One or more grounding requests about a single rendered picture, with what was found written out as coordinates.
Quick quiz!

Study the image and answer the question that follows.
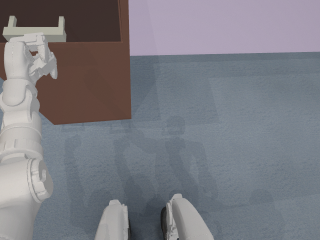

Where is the handle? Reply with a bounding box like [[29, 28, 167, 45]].
[[2, 15, 67, 43]]

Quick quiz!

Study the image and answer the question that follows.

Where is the drawer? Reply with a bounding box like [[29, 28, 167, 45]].
[[0, 0, 121, 43]]

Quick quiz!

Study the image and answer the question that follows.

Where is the robot left upper arm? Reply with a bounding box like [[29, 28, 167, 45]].
[[0, 158, 54, 240]]

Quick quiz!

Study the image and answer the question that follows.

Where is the robot thigh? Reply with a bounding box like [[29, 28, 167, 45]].
[[94, 203, 129, 240], [166, 198, 214, 240]]

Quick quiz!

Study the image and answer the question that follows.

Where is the robot right thigh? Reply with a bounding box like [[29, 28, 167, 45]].
[[166, 198, 214, 240]]

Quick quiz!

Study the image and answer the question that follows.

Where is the cabinet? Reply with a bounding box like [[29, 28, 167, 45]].
[[0, 0, 132, 125]]

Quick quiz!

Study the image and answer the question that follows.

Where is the robot left forearm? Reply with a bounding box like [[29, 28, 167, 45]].
[[0, 78, 44, 166]]

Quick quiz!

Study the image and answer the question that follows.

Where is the robot left thigh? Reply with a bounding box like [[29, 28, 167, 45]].
[[94, 203, 129, 240]]

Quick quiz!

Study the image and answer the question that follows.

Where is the robot left hand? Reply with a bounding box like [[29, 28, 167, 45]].
[[4, 32, 58, 86]]

